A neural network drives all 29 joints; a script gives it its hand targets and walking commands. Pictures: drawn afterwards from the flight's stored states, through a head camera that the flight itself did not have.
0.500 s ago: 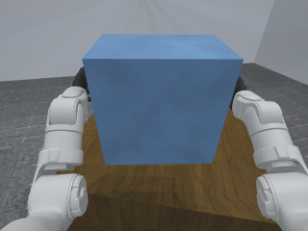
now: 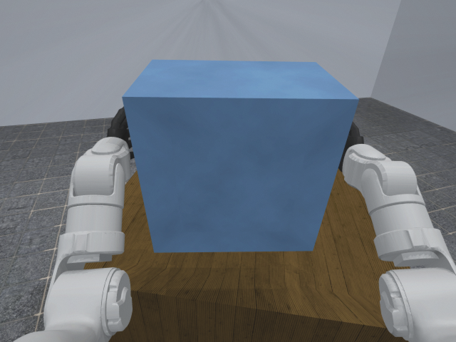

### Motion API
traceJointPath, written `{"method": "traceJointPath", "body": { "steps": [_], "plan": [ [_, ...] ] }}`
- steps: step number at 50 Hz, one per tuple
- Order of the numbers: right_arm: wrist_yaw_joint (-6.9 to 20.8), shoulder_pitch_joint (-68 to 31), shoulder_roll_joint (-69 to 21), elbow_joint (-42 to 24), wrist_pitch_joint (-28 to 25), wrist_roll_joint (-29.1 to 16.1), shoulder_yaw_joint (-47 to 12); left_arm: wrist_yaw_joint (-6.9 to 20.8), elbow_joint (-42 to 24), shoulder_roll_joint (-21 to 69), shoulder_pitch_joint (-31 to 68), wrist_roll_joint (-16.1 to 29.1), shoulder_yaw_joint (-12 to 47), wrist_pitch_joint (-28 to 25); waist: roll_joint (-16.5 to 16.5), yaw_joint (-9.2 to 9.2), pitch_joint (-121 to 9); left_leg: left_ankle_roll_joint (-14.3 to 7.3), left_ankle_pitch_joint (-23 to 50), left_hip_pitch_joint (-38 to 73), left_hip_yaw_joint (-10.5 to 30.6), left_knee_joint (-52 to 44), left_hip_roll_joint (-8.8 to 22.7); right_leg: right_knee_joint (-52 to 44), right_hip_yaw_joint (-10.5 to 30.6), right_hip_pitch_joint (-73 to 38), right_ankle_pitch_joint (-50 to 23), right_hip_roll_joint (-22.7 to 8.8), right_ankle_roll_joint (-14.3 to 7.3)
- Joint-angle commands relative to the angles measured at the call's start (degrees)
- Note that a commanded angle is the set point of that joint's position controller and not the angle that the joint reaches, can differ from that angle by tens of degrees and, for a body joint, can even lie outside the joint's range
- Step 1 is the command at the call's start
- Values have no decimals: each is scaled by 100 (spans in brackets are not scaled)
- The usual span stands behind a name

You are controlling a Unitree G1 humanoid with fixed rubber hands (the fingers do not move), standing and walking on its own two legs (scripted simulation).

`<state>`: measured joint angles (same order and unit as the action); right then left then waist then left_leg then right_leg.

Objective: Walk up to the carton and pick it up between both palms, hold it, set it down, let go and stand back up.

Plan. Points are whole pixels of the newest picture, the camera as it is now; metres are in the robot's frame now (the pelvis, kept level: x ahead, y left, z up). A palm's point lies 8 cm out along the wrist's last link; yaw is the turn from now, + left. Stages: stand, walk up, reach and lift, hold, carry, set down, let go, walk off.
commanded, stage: hold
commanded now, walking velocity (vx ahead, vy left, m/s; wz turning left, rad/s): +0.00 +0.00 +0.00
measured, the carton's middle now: (234, 157) +0.39 +0.00 +0.22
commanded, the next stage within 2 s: set down in 1.84 s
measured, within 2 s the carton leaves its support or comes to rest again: neither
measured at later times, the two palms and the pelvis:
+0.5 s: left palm (120, 145) +0.35 +0.19 +0.26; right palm (353, 150) +0.35 -0.20 +0.27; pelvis -0.02 +0.00 +0.00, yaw +1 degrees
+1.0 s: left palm (126, 145) +0.35 +0.18 +0.26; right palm (358, 152) +0.35 -0.21 +0.26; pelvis -0.02 -0.01 +0.00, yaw -1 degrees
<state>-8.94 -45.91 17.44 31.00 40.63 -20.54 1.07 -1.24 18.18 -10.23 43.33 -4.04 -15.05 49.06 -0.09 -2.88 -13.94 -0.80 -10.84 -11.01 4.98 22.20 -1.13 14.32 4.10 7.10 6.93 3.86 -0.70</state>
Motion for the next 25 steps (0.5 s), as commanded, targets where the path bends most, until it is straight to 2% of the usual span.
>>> {"method": "traceJointPath", "body": {
  "steps": [1,4,7,12,15,16,20,21,22,23,25],
  "plan": [
    [904,-5998,-3873,-2459,-565,-1110,-1562,891,-1428,3709,5213,1337,2608,-596,-221,-19,-2252,212,1506,645,-32,-246,35,59,-12,-873,-1628,-51,58],
    [947,-6069,-3984,-2101,-568,-995,-1451,927,-1131,3702,5299,1284,2412,-624,-30,38,-2116,91,907,422,-62,-423,52,-2,-12,-775,-1132,-86,51],
    [995,-6299,-3986,-1916,-616,-932,-1324,929,-821,3779,5432,1279,2372,-664,-168,82,-2016,67,608,252,-70,-498,73,-35,1,-722,-805,-90,21],
    [1038,-6524,-4115,-1881,-722,-967,-1321,862,-826,3923,5783,1462,2490,-819,-230,36,-2446,114,762,354,-26,-393,38,15,-3,-657,-911,-91,26],
    [1026,-6447,-4122,-1560,-699,-953,-1283,868,-606,3832,5752,1413,2357,-850,-85,36,-2253,51,498,279,-33,-476,39,-24,26,-625,-694,-117,63],
    [1037,-6469,-4102,-1488,-698,-902,-1201,873,-506,3895,5775,1387,2314,-849,-137,22,-2199,49,308,201,-43,-533,39,-29,22,-579,-533,-124,56],
    [1046,-6528,-4178,-1555,-764,-989,-1314,839,-683,3909,5889,1477,2361,-940,-160,70,-2554,73,702,315,-22,-412,51,62,6,-732,-882,-89,58],
    [1000,-5695,-3572,-1613,-640,-1081,-1223,862,-406,4145,4886,1477,2457,-823,-417,-558,-2122,223,1028,286,45,-391,169,-51,223,-803,-1450,-107,-219],
    [956,-5935,-3690,-1803,-642,-1164,-1348,942,-791,4103,5049,1422,2358,-835,-338,-309,-2352,231,1211,283,143,-347,98,1,136,-1159,-1529,-112,-173],
    [912,-5832,-3684,-1863,-611,-1183,-1333,951,-783,3972,5080,1391,2356,-816,-276,-471,-2240,213,1274,363,49,-326,57,17,130,-996,-1683,-92,-136],
    [883,-5820,-3725,-2012,-594,-1241,-1370,973,-998,3858,5144,1386,2346,-808,-231,-405,-2252,168,1175,327,75,-359,32,-7,84,-961,-1480,-109,-84]
  ]
}}
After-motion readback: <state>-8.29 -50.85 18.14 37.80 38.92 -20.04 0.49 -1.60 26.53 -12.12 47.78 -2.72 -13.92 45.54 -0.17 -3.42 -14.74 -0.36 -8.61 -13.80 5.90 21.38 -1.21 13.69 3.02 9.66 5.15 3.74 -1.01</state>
